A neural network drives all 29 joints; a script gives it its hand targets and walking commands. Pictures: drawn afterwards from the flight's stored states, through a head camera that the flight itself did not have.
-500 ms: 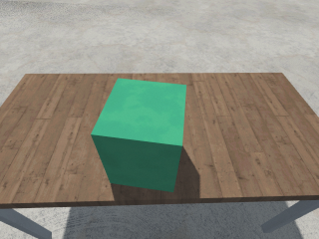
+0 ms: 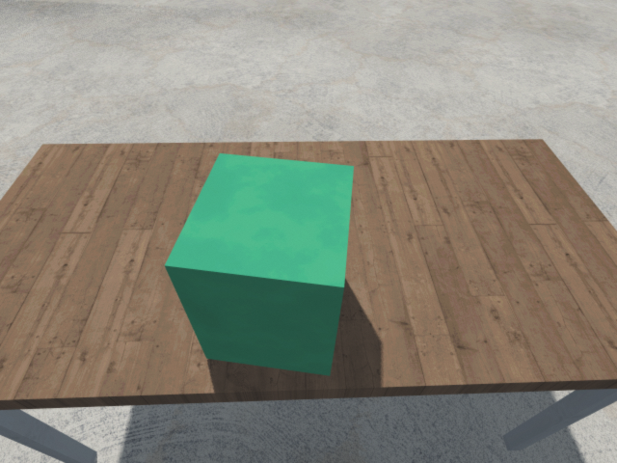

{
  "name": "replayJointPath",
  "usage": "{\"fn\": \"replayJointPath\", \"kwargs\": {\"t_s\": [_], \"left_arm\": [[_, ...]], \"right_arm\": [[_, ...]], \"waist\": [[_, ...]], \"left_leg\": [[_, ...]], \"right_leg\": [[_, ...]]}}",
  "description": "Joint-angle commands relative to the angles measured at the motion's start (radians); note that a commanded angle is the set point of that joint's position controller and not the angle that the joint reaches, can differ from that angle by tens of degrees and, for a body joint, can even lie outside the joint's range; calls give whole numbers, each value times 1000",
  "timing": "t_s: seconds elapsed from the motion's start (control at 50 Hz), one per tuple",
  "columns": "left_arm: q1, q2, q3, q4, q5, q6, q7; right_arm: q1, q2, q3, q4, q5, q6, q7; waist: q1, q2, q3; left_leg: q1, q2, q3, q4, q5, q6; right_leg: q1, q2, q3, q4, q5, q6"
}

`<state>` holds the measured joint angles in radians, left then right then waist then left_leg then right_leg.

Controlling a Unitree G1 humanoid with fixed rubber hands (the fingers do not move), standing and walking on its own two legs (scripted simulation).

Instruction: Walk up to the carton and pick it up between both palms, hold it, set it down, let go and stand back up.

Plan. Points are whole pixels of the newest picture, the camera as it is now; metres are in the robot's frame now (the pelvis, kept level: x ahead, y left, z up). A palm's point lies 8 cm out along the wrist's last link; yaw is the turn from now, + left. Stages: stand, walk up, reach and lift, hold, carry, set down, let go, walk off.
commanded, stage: stand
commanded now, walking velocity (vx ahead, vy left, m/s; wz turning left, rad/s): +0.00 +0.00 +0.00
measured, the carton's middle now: (276, 267) +0.39 +0.05 +0.02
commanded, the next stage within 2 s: none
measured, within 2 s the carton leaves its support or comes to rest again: neither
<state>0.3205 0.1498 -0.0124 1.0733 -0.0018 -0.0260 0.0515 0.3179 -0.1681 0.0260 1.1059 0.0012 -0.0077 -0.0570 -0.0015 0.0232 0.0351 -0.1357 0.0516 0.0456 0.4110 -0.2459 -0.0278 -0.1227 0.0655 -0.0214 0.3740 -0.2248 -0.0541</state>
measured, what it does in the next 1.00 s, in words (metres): stands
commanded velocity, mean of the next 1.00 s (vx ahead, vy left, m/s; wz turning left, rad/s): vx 0.00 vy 0.00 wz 0.00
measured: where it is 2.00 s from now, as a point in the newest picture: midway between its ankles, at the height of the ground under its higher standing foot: outside the picture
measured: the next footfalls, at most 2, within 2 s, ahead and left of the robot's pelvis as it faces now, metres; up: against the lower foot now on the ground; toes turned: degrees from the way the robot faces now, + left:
none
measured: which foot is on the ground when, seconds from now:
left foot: down 0.00-1.00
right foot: down 0.00-1.00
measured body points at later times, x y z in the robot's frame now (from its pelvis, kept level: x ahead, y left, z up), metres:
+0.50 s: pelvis +0.01 +0.01 +0.00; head +0.02 +0.01 +0.45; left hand +0.00 +0.23 -0.16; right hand -0.01 -0.21 -0.16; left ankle -0.02 +0.13 -0.74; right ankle -0.01 -0.08 -0.74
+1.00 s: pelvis +0.01 +0.01 +0.00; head +0.01 +0.01 +0.45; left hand +0.00 +0.24 -0.16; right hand -0.02 -0.21 -0.16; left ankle -0.02 +0.13 -0.74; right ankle -0.01 -0.08 -0.74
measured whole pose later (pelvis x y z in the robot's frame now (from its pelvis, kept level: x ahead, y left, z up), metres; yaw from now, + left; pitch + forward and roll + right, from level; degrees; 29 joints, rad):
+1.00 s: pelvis +0.01 +0.01 +0.00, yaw -1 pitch -2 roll +0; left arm 0.31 0.15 -0.02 1.11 -0.01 -0.02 0.06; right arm 0.32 -0.15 0.03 1.12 0.00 -0.01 -0.06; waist 0.00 0.01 0.04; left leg -0.11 0.03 0.07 0.39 -0.25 -0.01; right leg -0.12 0.05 0.01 0.38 -0.23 -0.04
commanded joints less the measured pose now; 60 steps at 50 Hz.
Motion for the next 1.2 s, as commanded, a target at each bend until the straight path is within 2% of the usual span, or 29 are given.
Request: {"fn": "replayJointPath", "kwargs": {"t_s": [0.0, 0.28, 0.3, 0.4, 1.18], "left_arm": [[93, 118, 22, -17, 0, -8, 7], [88, 111, 15, -4, -2, -8, 9], [79, 103, 13, -9, -7, -7, 9], [86, 101, 11, -3, -4, -6, 9], [75, 91, 7, 29, -6, -6, 10]], "right_arm": [[90, -96, -18, -3, 2, -3, -5], [94, -91, -15, 13, 2, -7, -8], [90, -88, -11, 6, -2, -10, -9], [86, -91, -11, 6, 1, -11, -10], [93, -82, -13, 10, 2, -9, -5]], "waist": [[2, -21, 75], [-1, -20, 64], [-8, -45, 38], [-2, -13, 36], [-2, -19, 71]], "left_leg": [[-20, 76, -87, -60, 117, 13], [-3, 84, -90, -69, 150, 17], [7, 89, -80, -77, 158, 24], [-2, 88, -74, -76, 182, 28], [3, 87, -65, -97, 133, 34]], "right_leg": [[-53, -172, 149, -116, 187, 76], [-34, -171, 136, -98, 229, 64], [-35, -166, 121, -82, 262, 50], [-21, -172, 122, -66, 288, 43], [-74, -166, 139, -74, 192, 47]]}}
